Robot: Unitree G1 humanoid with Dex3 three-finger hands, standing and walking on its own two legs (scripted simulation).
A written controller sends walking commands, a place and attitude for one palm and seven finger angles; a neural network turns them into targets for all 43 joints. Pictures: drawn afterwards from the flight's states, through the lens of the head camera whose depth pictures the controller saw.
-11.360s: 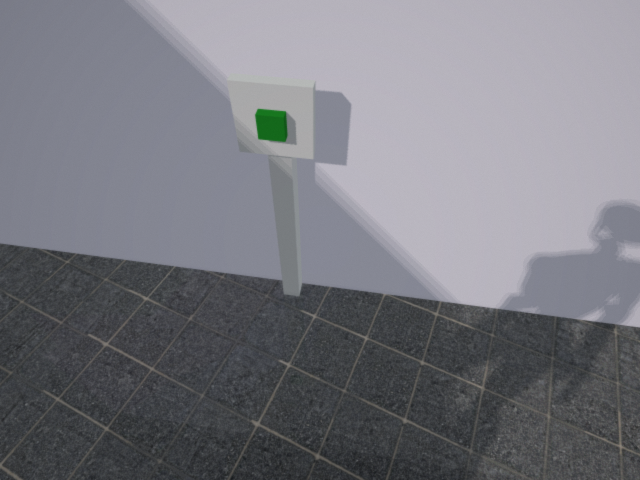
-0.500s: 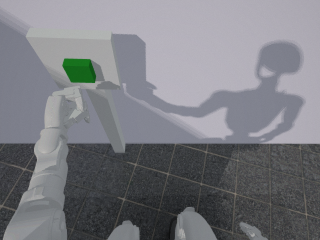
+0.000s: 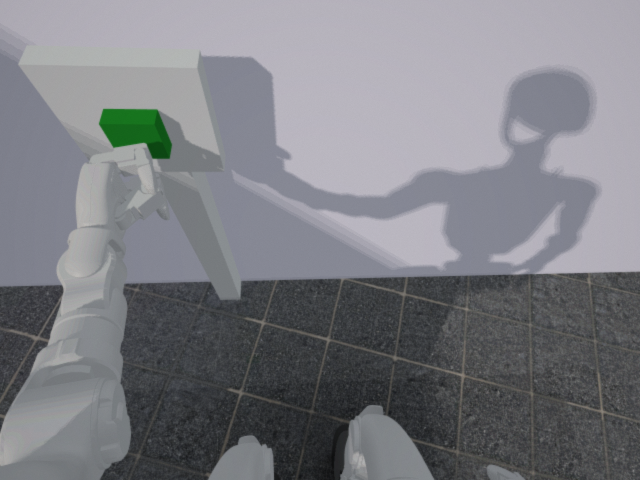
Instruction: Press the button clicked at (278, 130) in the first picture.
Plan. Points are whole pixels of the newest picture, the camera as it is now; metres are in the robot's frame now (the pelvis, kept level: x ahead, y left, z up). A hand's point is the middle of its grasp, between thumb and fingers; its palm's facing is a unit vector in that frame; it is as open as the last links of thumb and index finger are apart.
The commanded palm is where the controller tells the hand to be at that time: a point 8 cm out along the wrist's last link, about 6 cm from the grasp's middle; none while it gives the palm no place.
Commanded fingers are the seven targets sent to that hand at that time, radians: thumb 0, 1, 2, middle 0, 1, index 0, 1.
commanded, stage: press the button with the knuckle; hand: left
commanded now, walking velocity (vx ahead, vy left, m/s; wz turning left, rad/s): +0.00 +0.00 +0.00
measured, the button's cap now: (138, 132) +0.53 +0.21 +0.07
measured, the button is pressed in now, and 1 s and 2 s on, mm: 0 10 0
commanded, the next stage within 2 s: hold the button down briefly in 0.68 s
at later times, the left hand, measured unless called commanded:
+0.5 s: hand (157, 178) +0.48 +0.19 +0.04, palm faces +0.00 -1.00 -0.06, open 2.8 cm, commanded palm +0.47 +0.23 +0.04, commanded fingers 0.00 0.90 0.90 -1.30 -1.50 -1.30 -1.50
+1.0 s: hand (154, 176) +0.48 +0.19 +0.04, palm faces +0.00 -1.00 -0.06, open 2.8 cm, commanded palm +0.49 +0.23 +0.04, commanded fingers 0.00 0.90 0.90 -1.30 -1.50 -1.30 -1.50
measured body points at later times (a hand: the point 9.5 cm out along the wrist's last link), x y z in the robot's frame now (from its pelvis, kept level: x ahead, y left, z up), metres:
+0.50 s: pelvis -0.01 +0.00 -0.01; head +0.14 +0.01 +0.41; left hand +0.47 +0.24 +0.04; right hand +0.02 -0.27 -0.13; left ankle -0.03 +0.08 -0.66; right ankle +0.06 -0.10 -0.66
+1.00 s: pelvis -0.04 +0.00 -0.03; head +0.11 +0.03 +0.39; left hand +0.48 +0.25 +0.04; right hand -0.03 -0.27 -0.13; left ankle -0.03 +0.08 -0.66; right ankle +0.06 -0.10 -0.66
